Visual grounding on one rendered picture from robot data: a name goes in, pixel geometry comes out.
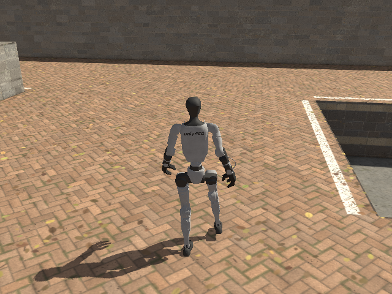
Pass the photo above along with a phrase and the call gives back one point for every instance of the robot left hand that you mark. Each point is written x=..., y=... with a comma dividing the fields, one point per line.
x=164, y=169

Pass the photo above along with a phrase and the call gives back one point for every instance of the right robot forearm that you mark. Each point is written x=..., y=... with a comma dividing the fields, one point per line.
x=226, y=163

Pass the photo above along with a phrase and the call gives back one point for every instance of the robot right hand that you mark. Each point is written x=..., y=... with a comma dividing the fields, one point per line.
x=232, y=178

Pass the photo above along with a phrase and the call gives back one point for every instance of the humanoid robot head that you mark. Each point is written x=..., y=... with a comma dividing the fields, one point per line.
x=193, y=105

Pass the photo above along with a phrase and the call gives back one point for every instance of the robot left upper arm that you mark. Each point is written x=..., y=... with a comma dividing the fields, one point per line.
x=172, y=138

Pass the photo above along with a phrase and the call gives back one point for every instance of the left robot foot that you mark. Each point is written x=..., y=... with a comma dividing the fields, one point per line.
x=186, y=251

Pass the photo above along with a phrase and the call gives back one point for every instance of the left robot forearm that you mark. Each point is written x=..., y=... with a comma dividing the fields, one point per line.
x=167, y=159

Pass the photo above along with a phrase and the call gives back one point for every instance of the robot right upper arm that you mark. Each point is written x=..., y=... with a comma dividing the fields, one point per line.
x=213, y=128

